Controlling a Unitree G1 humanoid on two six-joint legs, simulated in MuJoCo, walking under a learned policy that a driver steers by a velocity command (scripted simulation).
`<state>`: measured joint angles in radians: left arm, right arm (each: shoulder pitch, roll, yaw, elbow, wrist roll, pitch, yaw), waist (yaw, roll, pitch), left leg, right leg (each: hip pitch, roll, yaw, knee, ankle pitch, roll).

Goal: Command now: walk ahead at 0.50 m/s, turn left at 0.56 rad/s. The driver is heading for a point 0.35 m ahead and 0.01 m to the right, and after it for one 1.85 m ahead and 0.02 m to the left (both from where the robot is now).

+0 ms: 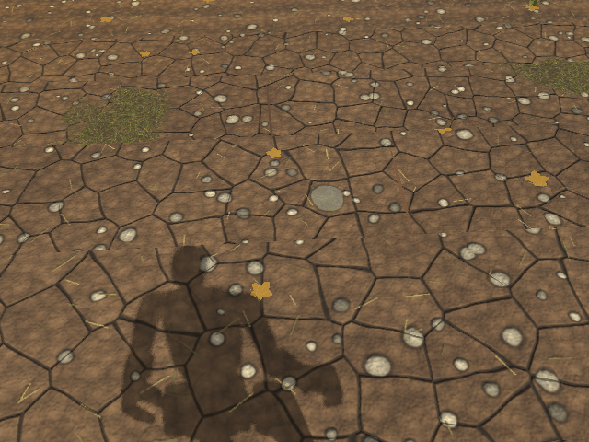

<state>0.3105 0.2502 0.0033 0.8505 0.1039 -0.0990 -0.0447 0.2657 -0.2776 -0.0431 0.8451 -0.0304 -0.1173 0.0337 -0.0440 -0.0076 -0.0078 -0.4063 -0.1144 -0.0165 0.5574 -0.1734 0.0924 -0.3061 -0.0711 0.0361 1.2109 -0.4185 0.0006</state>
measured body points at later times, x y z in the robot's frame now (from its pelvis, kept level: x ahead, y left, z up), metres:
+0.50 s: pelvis +0.23 -0.04 +0.02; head +0.24 -0.03 +0.47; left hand +0.29 +0.23 -0.10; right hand +0.44 -0.25 -0.08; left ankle +0.18 +0.10 -0.66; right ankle +0.30 -0.13 -0.72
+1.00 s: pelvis +0.27 -0.02 +0.01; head +0.29 -0.01 +0.46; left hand +0.38 +0.27 -0.08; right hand +0.49 -0.23 -0.09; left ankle +0.22 +0.11 -0.72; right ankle +0.30 -0.13 -0.72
